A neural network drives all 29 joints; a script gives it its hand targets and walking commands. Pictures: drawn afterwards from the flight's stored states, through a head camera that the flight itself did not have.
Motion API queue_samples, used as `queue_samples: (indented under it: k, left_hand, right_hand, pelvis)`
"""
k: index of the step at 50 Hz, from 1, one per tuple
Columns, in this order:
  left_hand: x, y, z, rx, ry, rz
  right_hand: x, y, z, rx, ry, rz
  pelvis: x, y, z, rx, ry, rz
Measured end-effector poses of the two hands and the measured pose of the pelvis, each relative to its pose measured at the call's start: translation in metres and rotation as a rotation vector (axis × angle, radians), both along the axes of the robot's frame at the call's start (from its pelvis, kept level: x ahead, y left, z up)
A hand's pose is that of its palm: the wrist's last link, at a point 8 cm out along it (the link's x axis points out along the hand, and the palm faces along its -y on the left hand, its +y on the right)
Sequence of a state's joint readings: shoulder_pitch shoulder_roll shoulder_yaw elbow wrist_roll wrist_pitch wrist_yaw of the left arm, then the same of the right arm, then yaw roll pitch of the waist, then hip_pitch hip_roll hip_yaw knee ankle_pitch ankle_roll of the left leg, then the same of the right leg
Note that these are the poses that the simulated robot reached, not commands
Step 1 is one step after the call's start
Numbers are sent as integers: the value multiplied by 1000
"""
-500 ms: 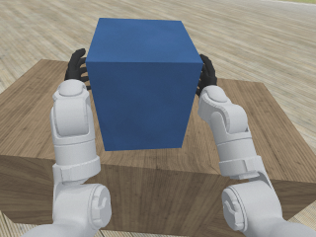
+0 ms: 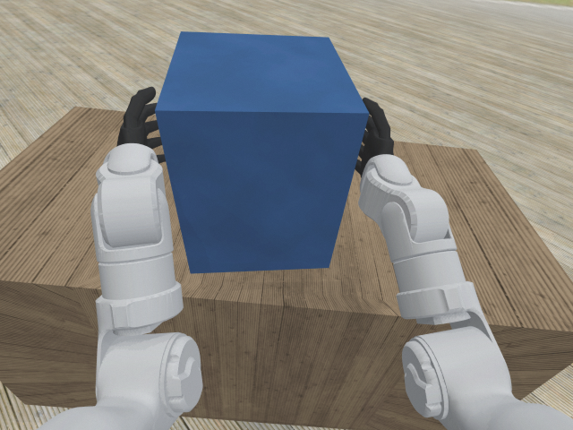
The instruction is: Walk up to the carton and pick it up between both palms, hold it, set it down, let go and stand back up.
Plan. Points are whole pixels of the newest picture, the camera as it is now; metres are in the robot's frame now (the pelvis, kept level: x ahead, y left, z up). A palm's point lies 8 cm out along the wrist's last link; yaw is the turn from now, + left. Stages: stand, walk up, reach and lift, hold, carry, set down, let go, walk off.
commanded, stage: hold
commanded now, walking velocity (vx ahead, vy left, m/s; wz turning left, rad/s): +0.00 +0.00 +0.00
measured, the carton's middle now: (259, 156) +0.41 +0.02 +0.21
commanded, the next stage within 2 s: set down in 0.04 s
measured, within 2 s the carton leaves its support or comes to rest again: neither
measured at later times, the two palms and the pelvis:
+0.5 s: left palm (152, 179) +0.38 +0.16 +0.20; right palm (362, 186) +0.38 -0.13 +0.19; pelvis +0.00 +0.00 +0.00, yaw +1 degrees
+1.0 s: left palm (168, 183) +0.40 +0.14 +0.18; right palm (365, 199) +0.38 -0.14 +0.16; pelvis +0.03 +0.00 +0.00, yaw -1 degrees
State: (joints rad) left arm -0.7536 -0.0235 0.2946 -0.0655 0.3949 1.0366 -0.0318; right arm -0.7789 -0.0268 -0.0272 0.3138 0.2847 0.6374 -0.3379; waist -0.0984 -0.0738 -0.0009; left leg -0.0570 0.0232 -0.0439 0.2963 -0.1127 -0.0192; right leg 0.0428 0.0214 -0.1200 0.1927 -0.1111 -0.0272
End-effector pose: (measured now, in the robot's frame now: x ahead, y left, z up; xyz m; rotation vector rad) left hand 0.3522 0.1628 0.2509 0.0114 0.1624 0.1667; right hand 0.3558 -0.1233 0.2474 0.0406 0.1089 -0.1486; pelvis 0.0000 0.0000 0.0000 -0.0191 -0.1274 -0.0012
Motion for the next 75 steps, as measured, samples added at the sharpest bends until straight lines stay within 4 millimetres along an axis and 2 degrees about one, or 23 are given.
queue_samples:
  k: [13, 17, 20, 28, 34, 41, 48, 59, 67, 75]
  left_hand:
    - [1, 1, 4, 4, -61, -1]
    - [8, 0, -2, 9, -85, -20]
    - [15, 0, -17, 18, -71, -33]
    - [28, -7, -73, 59, -8, -39]
    - [32, -19, -91, 63, -14, -47]
    - [39, -27, -81, 59, -43, -71]
    - [43, -21, -72, 54, -46, -74]
    - [48, -13, -93, 71, 9, -73]
    - [56, -25, -105, 77, 27, -97]
    - [64, -36, -112, 62, 41, -125]
  right_hand:
    - [2, 0, 3, 15, -71, -8]
    - [8, -1, -3, 21, -119, -10]
    - [14, -2, -18, 15, -122, -12]
    - [22, -7, -80, -50, -71, -24]
    - [17, -17, -103, -59, -75, -58]
    - [18, -24, -98, -52, -102, -77]
    - [27, -20, -87, -59, -107, -61]
    - [35, -14, -102, -68, -54, -49]
    - [36, -24, -115, -63, -34, -73]
    - [38, -36, -120, -70, -19, -90]
  pelvis:
    - [-1, 0, 0, 1, -26, 4]
    - [-2, -1, 0, 5, -40, 6]
    - [-1, -1, 0, 8, -43, 10]
    - [9, -3, 2, 7, -15, 18]
    - [22, -2, 3, 8, 16, 9]
    - [29, 2, 2, 11, -8, -8]
    - [30, 5, 2, 11, -39, -12]
    - [28, 6, 2, 6, -11, 7]
    - [29, 6, 2, 6, 31, 6]
    - [31, 4, 3, 11, 49, -3]
